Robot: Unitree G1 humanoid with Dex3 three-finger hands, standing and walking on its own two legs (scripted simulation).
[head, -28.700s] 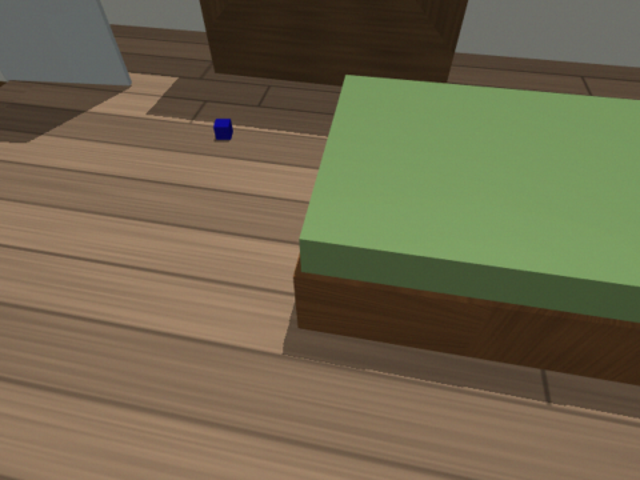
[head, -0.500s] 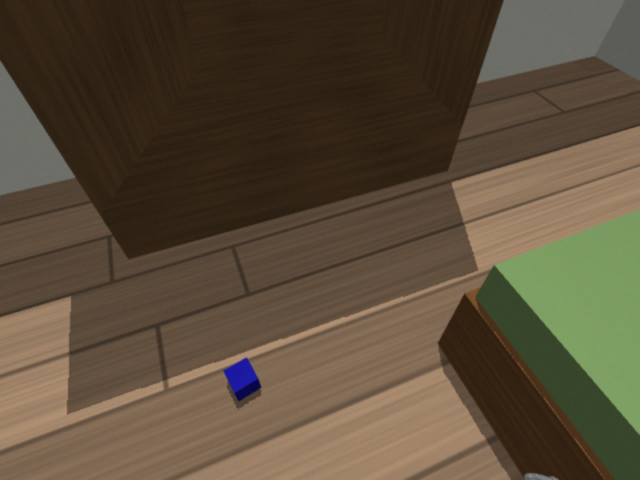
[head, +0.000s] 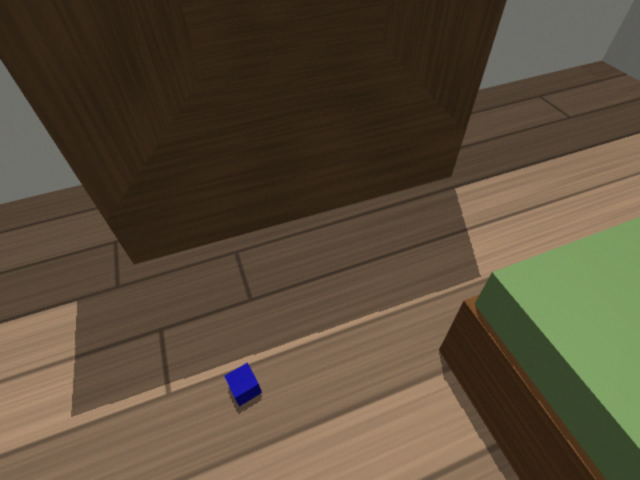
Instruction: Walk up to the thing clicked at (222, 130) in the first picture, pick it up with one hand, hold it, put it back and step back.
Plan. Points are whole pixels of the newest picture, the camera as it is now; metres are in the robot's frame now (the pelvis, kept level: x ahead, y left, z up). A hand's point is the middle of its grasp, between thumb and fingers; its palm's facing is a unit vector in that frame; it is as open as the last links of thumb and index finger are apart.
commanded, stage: stand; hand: left
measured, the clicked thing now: (243, 384) +0.49 +0.27 -0.74
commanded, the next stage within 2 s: walk up in 0.22 s
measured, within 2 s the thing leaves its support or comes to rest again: neither
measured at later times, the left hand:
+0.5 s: hand out of the picture +0.09 +0.30 -0.18, palm faces -0.01 -0.93 -0.37, open 7.4 cm
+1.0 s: hand out of the picture -0.05 +0.29 -0.17, palm faces -0.08 -0.91 -0.41, open 7.4 cm
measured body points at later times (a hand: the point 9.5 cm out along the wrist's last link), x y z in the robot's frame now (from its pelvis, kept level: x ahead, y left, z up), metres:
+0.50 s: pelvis -0.04 +0.04 -0.02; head +0.02 +0.05 +0.42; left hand +0.09 +0.35 -0.15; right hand +0.04 -0.29 -0.14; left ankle -0.05 +0.15 -0.75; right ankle +0.03 -0.10 -0.75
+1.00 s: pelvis -0.16 +0.03 -0.03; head -0.09 +0.02 +0.42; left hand -0.04 +0.34 -0.14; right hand -0.06 -0.29 -0.15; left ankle -0.09 +0.15 -0.71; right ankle -0.17 -0.09 -0.75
